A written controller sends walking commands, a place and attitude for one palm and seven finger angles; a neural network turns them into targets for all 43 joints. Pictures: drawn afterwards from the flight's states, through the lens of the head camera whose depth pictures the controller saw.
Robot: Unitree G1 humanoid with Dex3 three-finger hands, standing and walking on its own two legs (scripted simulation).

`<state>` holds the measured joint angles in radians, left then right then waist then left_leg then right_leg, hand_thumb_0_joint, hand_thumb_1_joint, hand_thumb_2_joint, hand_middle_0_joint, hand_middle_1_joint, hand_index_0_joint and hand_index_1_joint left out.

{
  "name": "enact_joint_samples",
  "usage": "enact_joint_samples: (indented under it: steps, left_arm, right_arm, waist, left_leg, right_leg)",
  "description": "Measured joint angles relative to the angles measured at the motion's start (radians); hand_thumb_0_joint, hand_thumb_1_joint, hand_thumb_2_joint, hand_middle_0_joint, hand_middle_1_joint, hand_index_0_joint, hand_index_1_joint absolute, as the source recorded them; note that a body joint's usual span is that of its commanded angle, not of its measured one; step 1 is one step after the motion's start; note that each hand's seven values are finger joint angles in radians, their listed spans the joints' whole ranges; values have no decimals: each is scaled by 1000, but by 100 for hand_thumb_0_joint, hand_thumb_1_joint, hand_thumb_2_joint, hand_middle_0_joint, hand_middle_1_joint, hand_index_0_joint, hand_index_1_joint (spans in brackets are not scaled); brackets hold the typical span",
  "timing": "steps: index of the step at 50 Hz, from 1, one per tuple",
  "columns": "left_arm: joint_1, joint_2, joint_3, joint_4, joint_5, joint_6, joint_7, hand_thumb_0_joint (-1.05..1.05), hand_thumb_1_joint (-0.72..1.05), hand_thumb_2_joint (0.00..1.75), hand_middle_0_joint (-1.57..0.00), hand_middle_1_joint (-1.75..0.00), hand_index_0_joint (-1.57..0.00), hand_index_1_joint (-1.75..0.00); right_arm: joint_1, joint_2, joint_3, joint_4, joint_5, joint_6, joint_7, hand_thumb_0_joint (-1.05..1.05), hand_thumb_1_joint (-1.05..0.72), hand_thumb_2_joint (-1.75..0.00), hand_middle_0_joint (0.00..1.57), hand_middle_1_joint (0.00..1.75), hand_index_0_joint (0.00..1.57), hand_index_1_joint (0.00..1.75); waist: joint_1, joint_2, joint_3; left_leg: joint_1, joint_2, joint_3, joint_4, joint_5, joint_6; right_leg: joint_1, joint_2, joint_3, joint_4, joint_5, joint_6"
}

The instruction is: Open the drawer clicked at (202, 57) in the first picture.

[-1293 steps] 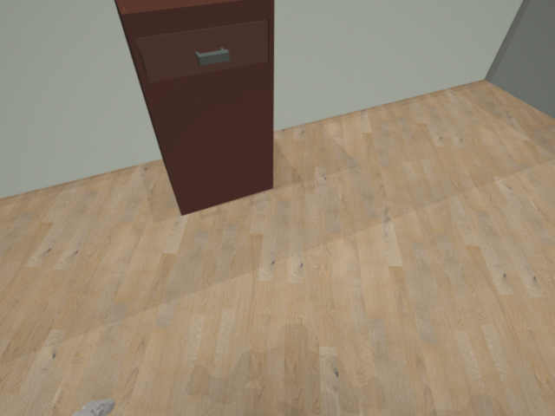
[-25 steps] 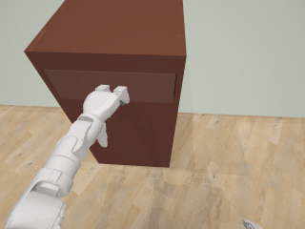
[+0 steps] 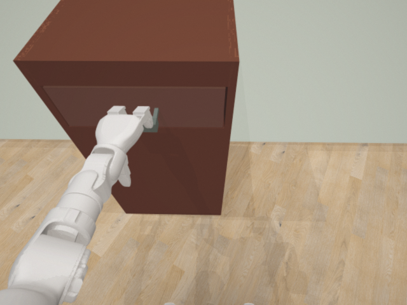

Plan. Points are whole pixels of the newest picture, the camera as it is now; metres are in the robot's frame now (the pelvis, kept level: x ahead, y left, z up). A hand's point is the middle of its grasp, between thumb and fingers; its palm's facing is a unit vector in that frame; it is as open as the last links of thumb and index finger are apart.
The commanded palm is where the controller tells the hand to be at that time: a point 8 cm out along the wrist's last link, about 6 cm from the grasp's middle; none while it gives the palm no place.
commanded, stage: lower the fingers behind the handle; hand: left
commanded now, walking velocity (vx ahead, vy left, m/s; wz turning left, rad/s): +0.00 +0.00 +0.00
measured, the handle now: (137, 117) +0.55 +0.18 +0.01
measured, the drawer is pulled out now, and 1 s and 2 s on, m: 0.00 0.00 0.00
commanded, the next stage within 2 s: lift the fingers back up to retry in 0.90 s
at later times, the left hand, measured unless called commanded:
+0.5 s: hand (131, 142) +0.45 +0.17 +0.03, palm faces -0.04 +0.00 -1.00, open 13.8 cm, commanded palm +0.42 +0.19 +0.04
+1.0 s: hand (132, 142) +0.45 +0.17 +0.03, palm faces +0.01 +0.01 -1.00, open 13.6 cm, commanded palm +0.43 +0.19 +0.04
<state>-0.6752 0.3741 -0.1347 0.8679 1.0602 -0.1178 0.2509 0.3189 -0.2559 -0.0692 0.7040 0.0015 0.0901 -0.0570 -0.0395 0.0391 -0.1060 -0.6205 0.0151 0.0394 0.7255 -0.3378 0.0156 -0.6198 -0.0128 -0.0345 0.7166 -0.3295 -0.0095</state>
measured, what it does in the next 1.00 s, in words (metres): stands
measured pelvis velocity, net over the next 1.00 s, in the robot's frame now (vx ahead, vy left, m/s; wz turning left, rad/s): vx -0.02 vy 0.00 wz -0.01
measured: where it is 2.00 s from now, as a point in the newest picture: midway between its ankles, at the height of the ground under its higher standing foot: outside the picture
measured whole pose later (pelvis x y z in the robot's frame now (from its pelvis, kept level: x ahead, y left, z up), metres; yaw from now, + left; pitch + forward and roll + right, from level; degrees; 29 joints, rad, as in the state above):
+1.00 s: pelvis -0.02 +0.00 -0.01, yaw -1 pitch +16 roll +0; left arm -0.83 0.35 -0.15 1.06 1.08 0.06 0.39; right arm 0.30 -0.25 -0.02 0.69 0.02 0.08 -0.06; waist -0.08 0.05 -0.12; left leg -0.74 0.02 0.05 0.79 -0.32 0.02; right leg -0.75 -0.01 -0.02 0.78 -0.31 -0.01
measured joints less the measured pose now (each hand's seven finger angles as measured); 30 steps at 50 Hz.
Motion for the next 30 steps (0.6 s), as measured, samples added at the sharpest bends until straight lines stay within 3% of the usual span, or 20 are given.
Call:
enact_joint_samples:
  steps: [5, 10, 14, 18, 24, 30]
  left_arm:
    - [21, -27, 32, 2, 46, 8, 144, 0, -49, 30, -32, -124, -32, -121]
    - [-28, -54, 1, 73, 74, 113, 226, 0, -49, 30, -34, -130, -32, -121]
    - [-86, -59, -5, 148, 48, 193, 206, 0, -49, 30, -36, -134, -32, -121]
    - [-123, -43, 5, 198, 20, 217, 142, 0, -49, 30, -37, -136, -32, -120]
    - [-104, -10, 16, 174, 11, 155, 80, 0, -49, 30, -34, -135, -32, -120]
    - [-66, 4, 23, 108, 18, 83, 105, 0, -49, 30, -28, -133, -31, -120]
  right_arm:
    - [-1, -6, -15, 10, -8, -8, 25, 0, -91, -90, 20, 30, 20, 30]
    - [-30, 4, -2, 29, -5, -4, 37, 0, -91, -90, 20, 30, 20, 30]
    - [-49, 18, 23, 26, 3, 6, 26, 0, -91, -90, 20, 30, 20, 30]
    - [-44, 24, 44, 10, 8, 9, 11, 0, -91, -90, 21, 30, 21, 30]
    - [-2, 9, 44, -17, 10, -2, -2, 0, -90, -90, 21, 30, 21, 30]
    - [26, -9, 24, -15, 11, -15, 2, 0, -90, -90, 21, 30, 21, 30]
  waist:
    - [2, 0, -19]
    - [-10, 5, -19]
    - [-30, 7, -14]
    - [-47, 7, -14]
    - [-42, 11, -20]
    - [-24, 3, -26]
  left_leg:
    - [-60, 3, 5, 38, -11, 2]
    - [-83, 4, 5, 48, -6, 2]
    - [-70, 6, 10, 27, 9, 1]
    - [-53, 9, 17, 6, 21, -1]
    - [-56, 14, 21, 15, 16, -2]
    - [-98, 14, 14, 55, 3, -3]
  right_leg:
    - [-61, 2, 6, 38, -8, 1]
    - [-85, 3, 6, 46, -2, 1]
    - [-77, 5, 11, 30, 12, 1]
    - [-65, 9, 18, 15, 23, -1]
    - [-71, 14, 22, 25, 21, -3]
    - [-109, 13, 16, 62, 6, -5]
